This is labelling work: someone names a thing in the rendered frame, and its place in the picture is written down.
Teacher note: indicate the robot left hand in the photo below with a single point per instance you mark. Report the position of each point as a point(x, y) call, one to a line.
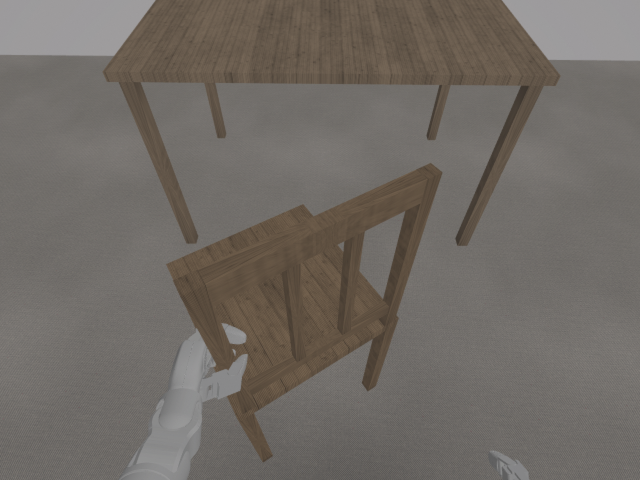
point(193, 361)

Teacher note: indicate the robot right hand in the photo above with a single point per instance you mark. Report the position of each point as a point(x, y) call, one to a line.
point(507, 468)

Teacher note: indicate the chair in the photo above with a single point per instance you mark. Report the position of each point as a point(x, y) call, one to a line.
point(301, 301)

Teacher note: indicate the robot left forearm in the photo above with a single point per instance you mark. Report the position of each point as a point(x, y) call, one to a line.
point(174, 436)

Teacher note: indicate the table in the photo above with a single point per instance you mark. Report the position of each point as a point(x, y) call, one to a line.
point(397, 42)

